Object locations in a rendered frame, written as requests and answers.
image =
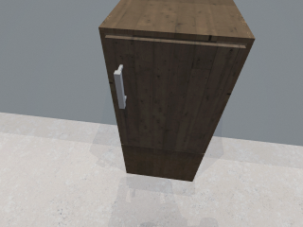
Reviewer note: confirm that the cupboard door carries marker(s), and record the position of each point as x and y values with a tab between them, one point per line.
175	89

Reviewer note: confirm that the handle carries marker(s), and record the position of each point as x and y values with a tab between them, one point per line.
121	98

